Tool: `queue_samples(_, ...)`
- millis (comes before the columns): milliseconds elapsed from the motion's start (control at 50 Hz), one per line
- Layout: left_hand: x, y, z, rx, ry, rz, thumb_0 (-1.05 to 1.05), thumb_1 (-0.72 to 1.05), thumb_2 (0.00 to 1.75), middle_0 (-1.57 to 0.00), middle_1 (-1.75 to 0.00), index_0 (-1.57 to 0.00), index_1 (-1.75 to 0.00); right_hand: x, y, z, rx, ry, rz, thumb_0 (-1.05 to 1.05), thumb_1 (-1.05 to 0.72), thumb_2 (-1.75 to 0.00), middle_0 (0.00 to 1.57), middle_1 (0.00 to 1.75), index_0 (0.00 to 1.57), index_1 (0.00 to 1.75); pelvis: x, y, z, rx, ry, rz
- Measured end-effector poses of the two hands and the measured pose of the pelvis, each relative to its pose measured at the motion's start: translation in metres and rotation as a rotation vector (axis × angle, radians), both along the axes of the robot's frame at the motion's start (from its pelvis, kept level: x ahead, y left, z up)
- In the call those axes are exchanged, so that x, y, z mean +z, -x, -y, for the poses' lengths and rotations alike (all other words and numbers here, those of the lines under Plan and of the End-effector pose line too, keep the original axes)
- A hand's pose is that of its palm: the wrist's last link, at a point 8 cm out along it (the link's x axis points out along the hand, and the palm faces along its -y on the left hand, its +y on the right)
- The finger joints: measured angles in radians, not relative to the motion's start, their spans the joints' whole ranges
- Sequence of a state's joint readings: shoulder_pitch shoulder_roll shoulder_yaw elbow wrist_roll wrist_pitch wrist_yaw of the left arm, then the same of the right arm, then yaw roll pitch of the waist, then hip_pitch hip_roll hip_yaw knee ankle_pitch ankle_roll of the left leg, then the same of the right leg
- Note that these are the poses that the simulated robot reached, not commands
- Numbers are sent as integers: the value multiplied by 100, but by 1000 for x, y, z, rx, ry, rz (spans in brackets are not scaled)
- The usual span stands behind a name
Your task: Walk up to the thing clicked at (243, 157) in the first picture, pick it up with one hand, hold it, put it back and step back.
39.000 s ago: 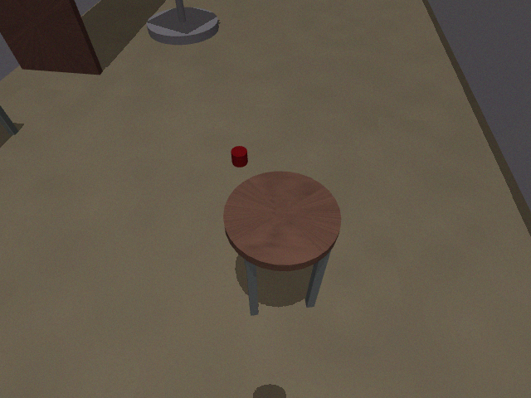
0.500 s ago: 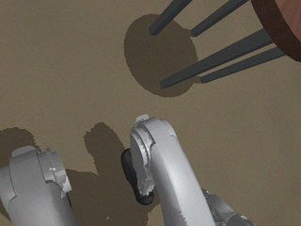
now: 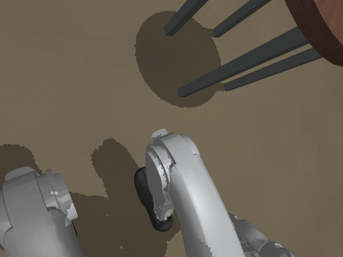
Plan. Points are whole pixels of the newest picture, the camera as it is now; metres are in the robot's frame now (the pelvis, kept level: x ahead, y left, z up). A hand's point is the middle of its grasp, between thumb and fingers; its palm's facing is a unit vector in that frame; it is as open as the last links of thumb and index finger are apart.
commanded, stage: close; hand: left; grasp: from above
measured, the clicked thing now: out of the picture +0.44 +0.36 -0.27
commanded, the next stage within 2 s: settle in 1.14 s
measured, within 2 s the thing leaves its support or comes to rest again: leaves its support in 1.54 s
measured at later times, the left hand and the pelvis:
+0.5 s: hand out of the picture +0.43 +0.35 -0.24, palm faces -0.43 -0.17 -0.88, open 12.0 cm; pelvis +0.00 +0.00 +0.00, yaw +0 degrees
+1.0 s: hand out of the picture +0.43 +0.35 -0.24, palm faces -0.44 -0.16 -0.89, open 11.7 cm; pelvis +0.00 +0.00 +0.00, yaw +0 degrees
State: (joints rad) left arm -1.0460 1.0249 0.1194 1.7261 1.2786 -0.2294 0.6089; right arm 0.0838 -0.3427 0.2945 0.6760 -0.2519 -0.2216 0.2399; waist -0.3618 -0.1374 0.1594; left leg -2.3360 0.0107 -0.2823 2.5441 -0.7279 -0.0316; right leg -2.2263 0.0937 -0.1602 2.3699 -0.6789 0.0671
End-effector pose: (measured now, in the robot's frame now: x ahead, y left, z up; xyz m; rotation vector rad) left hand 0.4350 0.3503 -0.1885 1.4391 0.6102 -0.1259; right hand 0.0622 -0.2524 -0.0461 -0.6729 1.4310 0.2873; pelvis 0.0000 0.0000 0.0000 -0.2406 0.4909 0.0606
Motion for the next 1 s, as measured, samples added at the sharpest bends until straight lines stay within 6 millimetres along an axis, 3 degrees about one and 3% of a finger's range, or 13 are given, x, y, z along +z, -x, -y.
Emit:
queue_samples(240, 2, 4, -2, 14, 6, -4, 0, -20, 79, -24, -101, -28, -97, 0, -5, 0, 4, -1, 11, 0, -90, -89, 20, 30, 20, 30, 2, 1, 1, 0, 1, 0)
queue_samples(1000, 3, 1, -3, 0, 3, 1, 1, -27, 85, -36, -100, -40, -97, 4, 4, -5, 11, 4, 9, 0, -90, -89, 20, 30, 20, 30, 2, 4, -2, -3, 5, 10)
